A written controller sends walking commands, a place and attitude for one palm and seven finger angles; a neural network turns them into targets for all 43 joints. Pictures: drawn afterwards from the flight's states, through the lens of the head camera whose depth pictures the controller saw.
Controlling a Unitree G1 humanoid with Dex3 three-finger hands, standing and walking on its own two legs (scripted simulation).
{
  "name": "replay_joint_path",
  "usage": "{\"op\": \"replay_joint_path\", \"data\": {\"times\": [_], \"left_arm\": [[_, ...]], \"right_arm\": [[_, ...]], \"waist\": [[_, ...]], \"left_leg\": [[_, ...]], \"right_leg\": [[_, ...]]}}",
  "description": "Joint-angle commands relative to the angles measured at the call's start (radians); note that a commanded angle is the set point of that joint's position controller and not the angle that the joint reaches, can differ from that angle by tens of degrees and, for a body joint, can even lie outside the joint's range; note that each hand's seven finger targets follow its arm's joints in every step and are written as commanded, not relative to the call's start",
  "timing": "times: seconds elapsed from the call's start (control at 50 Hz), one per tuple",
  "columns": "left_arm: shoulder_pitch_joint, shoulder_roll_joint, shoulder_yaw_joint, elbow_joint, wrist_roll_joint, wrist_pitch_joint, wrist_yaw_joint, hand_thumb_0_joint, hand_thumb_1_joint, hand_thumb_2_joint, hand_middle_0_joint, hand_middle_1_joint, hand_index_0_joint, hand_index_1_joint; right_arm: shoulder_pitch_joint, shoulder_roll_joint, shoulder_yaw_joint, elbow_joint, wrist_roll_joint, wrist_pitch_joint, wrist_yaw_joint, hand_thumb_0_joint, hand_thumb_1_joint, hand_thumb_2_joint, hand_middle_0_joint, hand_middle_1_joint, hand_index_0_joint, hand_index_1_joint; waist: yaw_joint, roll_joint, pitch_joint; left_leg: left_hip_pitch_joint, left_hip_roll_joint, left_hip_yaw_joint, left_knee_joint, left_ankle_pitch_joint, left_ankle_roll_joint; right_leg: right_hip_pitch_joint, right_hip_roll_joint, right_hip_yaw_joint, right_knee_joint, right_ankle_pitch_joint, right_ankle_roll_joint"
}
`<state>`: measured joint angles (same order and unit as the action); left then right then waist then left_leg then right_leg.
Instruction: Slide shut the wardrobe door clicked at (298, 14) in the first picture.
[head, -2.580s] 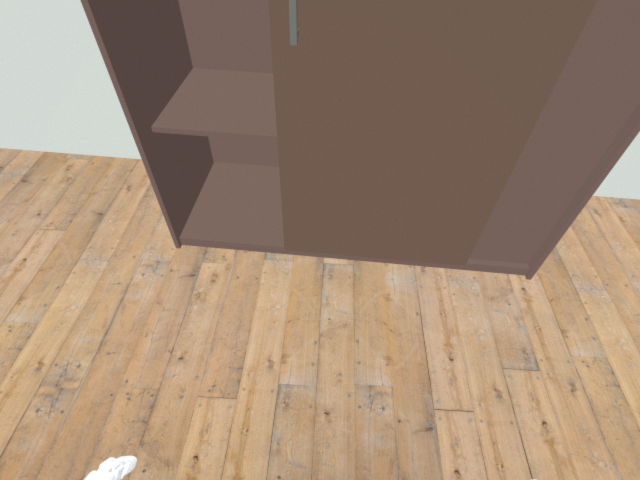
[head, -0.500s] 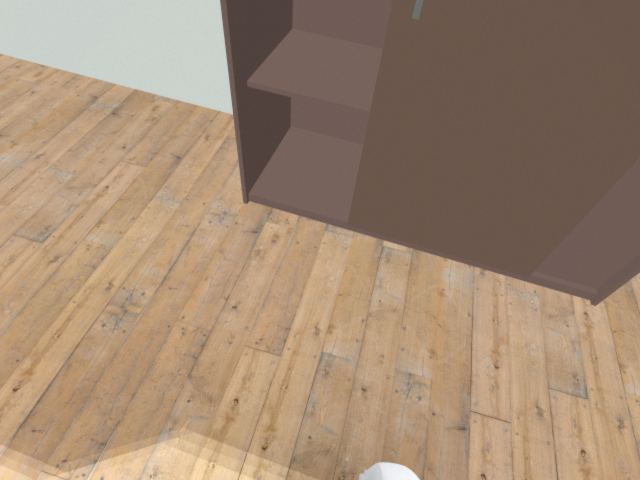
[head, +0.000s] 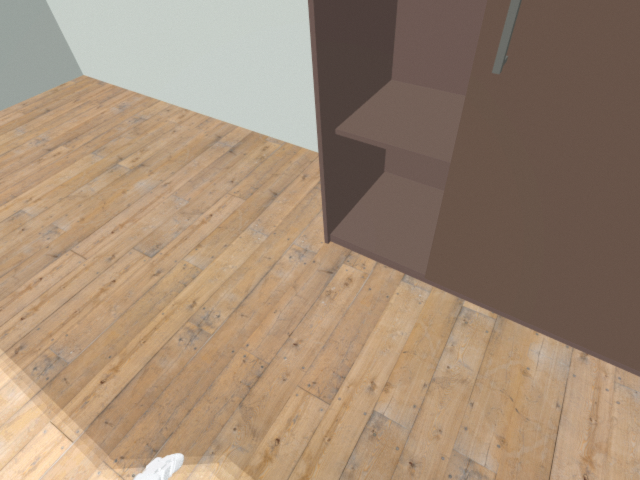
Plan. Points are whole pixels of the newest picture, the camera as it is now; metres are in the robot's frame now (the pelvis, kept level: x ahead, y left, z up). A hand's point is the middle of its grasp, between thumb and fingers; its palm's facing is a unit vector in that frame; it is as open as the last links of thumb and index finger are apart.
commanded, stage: walk to a spot facing it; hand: right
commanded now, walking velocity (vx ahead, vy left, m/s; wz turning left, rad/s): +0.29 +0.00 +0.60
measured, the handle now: out of the picture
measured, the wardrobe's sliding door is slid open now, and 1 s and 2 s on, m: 0.44 0.44 0.44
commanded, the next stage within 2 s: none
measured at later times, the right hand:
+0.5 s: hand (413, 397) +0.30 -0.14 -0.19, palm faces -0.35 +0.93 -0.09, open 7.4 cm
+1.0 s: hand (429, 314) +0.44 -0.19 -0.16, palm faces -0.46 +0.84 -0.28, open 7.4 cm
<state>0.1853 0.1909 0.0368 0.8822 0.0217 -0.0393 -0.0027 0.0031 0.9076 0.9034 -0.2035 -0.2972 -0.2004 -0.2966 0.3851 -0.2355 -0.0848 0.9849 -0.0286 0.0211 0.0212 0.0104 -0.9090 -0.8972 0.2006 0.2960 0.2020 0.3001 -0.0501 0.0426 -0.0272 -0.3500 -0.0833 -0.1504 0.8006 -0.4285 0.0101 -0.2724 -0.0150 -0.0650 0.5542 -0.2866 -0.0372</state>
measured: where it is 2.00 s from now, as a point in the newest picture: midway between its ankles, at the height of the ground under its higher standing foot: (330, 465)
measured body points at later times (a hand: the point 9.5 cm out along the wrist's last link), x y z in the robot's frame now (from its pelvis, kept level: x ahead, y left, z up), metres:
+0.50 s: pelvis +0.15 -0.02 -0.01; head +0.21 -0.03 +0.43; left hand -0.04 +0.12 -0.14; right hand +0.32 -0.19 -0.18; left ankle +0.21 +0.06 -0.71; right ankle +0.01 -0.09 -0.73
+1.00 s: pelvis +0.28 -0.03 +0.00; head +0.32 +0.00 +0.44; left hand +0.30 +0.26 -0.13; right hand +0.47 -0.23 -0.14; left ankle +0.21 +0.04 -0.73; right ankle +0.38 -0.14 -0.72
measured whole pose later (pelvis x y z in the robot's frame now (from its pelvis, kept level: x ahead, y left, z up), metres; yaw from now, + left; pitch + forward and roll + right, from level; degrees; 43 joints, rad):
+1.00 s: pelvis +0.28 -0.03 +0.00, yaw +36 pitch +2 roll +0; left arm 0.02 0.20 0.04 0.85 0.01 0.02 0.02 0.00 0.91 0.90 -0.20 -0.30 -0.20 -0.30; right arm 0.25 -0.23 -0.09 0.90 -0.03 0.02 -0.01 0.01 -0.91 -0.90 0.20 0.30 0.20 0.30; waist -0.08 0.00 0.06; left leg -0.29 -0.08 -0.10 0.57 -0.31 0.04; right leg -0.42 -0.06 -0.02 0.73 -0.36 0.09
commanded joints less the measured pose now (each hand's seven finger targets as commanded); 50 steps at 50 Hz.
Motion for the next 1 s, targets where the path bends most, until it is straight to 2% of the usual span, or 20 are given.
{"op": "replay_joint_path", "data": {"times": [0.0,0.06,0.12,0.22,0.34,0.44,0.48,0.5,0.52,0.54,0.56,0.58,0.6,0.62,0.66,0.68,0.8,0.88,0.94,0.98], "left_arm": [[0.087,0.16,0.031,-0.029,-0.004,-0.027,0.029,0.0,0.9,0.9,-0.2,-0.3,-0.2,-0.3],[0.159,0.106,0.015,0.014,-0.011,-0.048,0.038,0.0,0.9,0.9,-0.2,-0.3,-0.2,-0.3],[0.248,0.077,0.005,0.057,-0.012,-0.055,0.048,0.0,0.9,0.9,-0.2,-0.3,-0.2,-0.3],[0.333,0.052,-0.006,0.113,-0.011,-0.058,0.057,0.0,0.9,0.9,-0.2,-0.3,-0.2,-0.3],[0.406,0.049,-0.009,0.168,0.0,-0.037,0.066,0.0,0.9,0.9,-0.2,-0.3,-0.2,-0.3],[0.383,0.108,0.022,0.164,-0.006,-0.015,0.059,0.0,0.9,0.9,-0.2,-0.3,-0.2,-0.3],[0.322,0.131,0.033,0.135,-0.014,-0.011,0.052,0.0,0.9,0.9,-0.2,-0.3,-0.2,-0.3],[0.295,0.123,0.034,0.111,-0.024,-0.007,0.042,0.0,0.9,0.9,-0.2,-0.3,-0.2,-0.3],[0.291,0.066,0.024,0.072,-0.04,-0.003,0.037,0.0,0.9,0.9,-0.2,-0.3,-0.2,-0.3],[0.223,0.053,0.028,0.033,-0.034,-0.007,0.046,0.0,0.9,0.9,-0.2,-0.3,-0.2,-0.3],[0.177,0.059,0.034,0.013,-0.024,0.004,0.05,0.0,0.9,0.9,-0.2,-0.3,-0.2,-0.3],[0.184,0.041,0.032,0.005,-0.015,0.013,0.04,0.0,0.9,0.9,-0.2,-0.3,-0.2,-0.3],[0.205,0.046,0.033,0.028,-0.015,0.029,0.036,0.0,0.9,0.9,-0.2,-0.3,-0.2,-0.3],[0.195,0.045,0.03,0.04,-0.009,0.044,0.039,0.0,0.9,0.9,-0.2,-0.3,-0.2,-0.3],[0.191,0.039,0.028,0.041,-0.003,0.063,0.041,0.0,0.9,0.9,-0.2,-0.3,-0.2,-0.3],[0.176,0.035,0.027,0.038,0.0,0.068,0.039,0.0,0.9,0.9,-0.2,-0.3,-0.2,-0.3],[0.023,0.066,0.027,-0.028,-0.002,0.057,0.034,0.0,0.9,0.9,-0.2,-0.3,-0.2,-0.3],[-0.111,0.079,0.024,-0.081,-0.009,0.046,0.033,0.0,0.9,0.9,-0.2,-0.3,-0.2,-0.3],[-0.116,0.093,0.027,-0.102,-0.018,0.041,0.034,0.0,0.9,0.9,-0.2,-0.3,-0.2,-0.3],[-0.032,0.118,0.035,-0.083,-0.021,0.038,0.037,0.0,0.9,0.9,-0.2,-0.3,-0.2,-0.3]], "right_arm": [[-0.076,-0.095,-0.035,-0.1,-0.013,-0.03,0.022,0.0,-0.9,-0.9,0.2,0.3,0.2,0.3],[-0.029,-0.033,-0.026,-0.07,-0.013,-0.011,0.024,0.0,-0.9,-0.9,0.2,0.3,0.2,0.3],[-0.05,-0.015,-0.024,-0.067,-0.01,0.0,0.018,0.0,-0.9,-0.9,0.2,0.3,0.2,0.3],[-0.141,-0.001,-0.02,-0.085,-0.007,0.014,0.016,0.0,-0.9,-0.9,0.2,0.3,0.2,0.3],[-0.295,0.027,0.004,-0.118,0.0,0.012,0.018,0.0,-0.9,-0.9,0.2,0.3,0.2,0.3],[-0.232,0.006,0.002,-0.11,-0.001,-0.005,0.005,0.0,-0.9,-0.9,0.2,0.3,0.2,0.3],[-0.097,-0.043,-0.013,-0.079,-0.004,-0.024,-0.003,0.0,-0.9,-0.9,0.2,0.3,0.2,0.3],[0.007,-0.091,-0.025,-0.052,-0.008,-0.037,-0.01,0.0,-0.9,-0.9,0.2,0.3,0.2,0.3],[0.096,-0.166,-0.036,-0.032,0.0,-0.047,-0.02,0.0,-0.9,-0.9,0.2,0.3,0.2,0.3],[0.075,-0.204,-0.038,-0.037,0.029,-0.041,-0.034,0.0,-0.9,-0.9,0.2,0.3,0.2,0.3],[0.014,-0.185,-0.034,-0.056,0.032,-0.029,-0.046,0.0,-0.9,-0.9,0.2,0.3,0.2,0.3],[-0.053,-0.159,-0.029,-0.083,0.029,-0.036,-0.05,0.0,-0.9,-0.9,0.2,0.3,0.2,0.3],[-0.135,-0.132,-0.024,-0.095,0.032,-0.037,-0.056,0.0,-0.9,-0.9,0.2,0.3,0.2,0.3],[-0.16,-0.111,-0.016,-0.102,0.029,-0.039,-0.058,0.0,-0.9,-0.9,0.2,0.3,0.2,0.3],[-0.184,-0.106,-0.011,-0.108,0.016,-0.043,-0.055,0.0,-0.9,-0.9,0.2,0.3,0.2,0.3],[-0.179,-0.11,-0.013,-0.107,0.012,-0.045,-0.051,0.0,-0.9,-0.9,0.2,0.3,0.2,0.3],[-0.125,-0.137,-0.027,-0.106,0.006,-0.038,-0.036,0.0,-0.9,-0.9,0.2,0.3,0.2,0.3],[-0.088,-0.155,-0.041,-0.129,0.005,-0.023,-0.038,0.0,-0.9,-0.9,0.2,0.3,0.2,0.3],[-0.11,-0.178,-0.049,-0.149,0.003,-0.011,-0.042,0.0,-0.9,-0.9,0.2,0.3,0.2,0.3],[-0.159,-0.178,-0.046,-0.163,0.009,-0.005,-0.045,0.0,-0.9,-0.9,0.2,0.3,0.2,0.3]], "waist": [[0.033,-0.148,0.154],[0.014,-0.198,0.126],[0.022,-0.188,0.116],[0.034,-0.153,0.161],[0.079,-0.16,0.197],[0.035,-0.226,0.076],[-0.031,-0.259,-0.006],[-0.085,-0.196,-0.058],[-0.101,0.027,-0.175],[-0.077,0.067,-0.203],[-0.05,-0.018,-0.085],[-0.013,-0.012,-0.04],[0.047,-0.021,-0.016],[0.063,-0.047,0.024],[0.091,-0.076,0.045],[0.093,-0.065,0.044],[0.05,0.11,-0.031],[-0.005,0.15,-0.066],[0.001,0.165,-0.075],[0.054,0.135,-0.089]], "left_leg": [[-0.368,0.112,0.085,0.383,0.124,-0.017],[-0.354,0.105,0.105,0.439,0.27,-0.03],[-0.397,0.1,0.121,0.49,0.299,-0.032],[-0.493,0.11,0.152,0.502,0.323,-0.031],[-0.444,0.093,0.287,0.211,0.254,-0.01],[-0.176,0.01,0.383,-0.037,0.164,0.044],[0.058,0.019,0.346,-0.153,0.182,0.071],[0.289,0.085,0.272,-0.285,0.305,0.109],[0.598,0.372,-0.142,-0.304,0.807,0.243],[0.588,0.508,-0.345,-0.331,1.152,0.342],[0.457,0.477,-0.213,-0.363,1.087,0.334],[0.375,0.427,-0.182,-0.397,0.99,0.167],[0.283,0.382,-0.127,-0.426,0.858,0.078],[0.161,0.357,-0.105,-0.457,0.821,0.05],[0.032,0.321,-0.044,-0.468,0.764,0.17],[0.022,0.296,-0.035,-0.461,0.766,0.173],[0.177,0.225,-0.062,-0.373,0.862,0.16],[0.275,0.216,-0.131,-0.308,0.96,0.156],[0.261,0.225,-0.182,-0.276,0.942,0.143],[0.164,0.201,-0.188,-0.215,0.825,0.091]], "right_leg": [[0.084,-0.339,0.356,-0.441,-0.303,0.023],[0.144,-0.233,0.089,-0.368,0.152,0.13],[0.204,-0.229,0.006,-0.308,0.48,0.157],[0.261,-0.253,-0.045,-0.301,0.629,0.157],[0.357,-0.256,-0.134,-0.239,0.918,0.076],[0.396,-0.282,-0.219,-0.004,1.31,0.026],[0.311,-0.299,-0.218,0.204,1.211,0.015],[0.142,-0.292,-0.198,0.444,0.969,0.036],[-0.191,-0.124,-0.198,0.781,-0.041,0.083],[-0.324,-0.046,-0.062,0.977,-0.361,0.097],[-0.329,-0.091,0.05,0.938,-0.265,0.08],[-0.343,-0.113,0.075,0.892,-0.173,0.091],[-0.312,-0.142,0.09,0.835,-0.109,0.097],[-0.26,-0.145,0.078,0.788,-0.094,0.103],[-0.207,-0.14,0.069,0.709,-0.098,0.113],[-0.21,-0.132,0.062,0.67,-0.094,0.12],[-0.274,-0.096,0.048,0.48,-0.053,0.144],[-0.237,-0.044,0.026,0.289,-0.096,0.144],[-0.142,-0.016,0.025,0.133,-0.094,0.128],[0.038,-0.022,0.034,-0.081,0.053,0.112]]}}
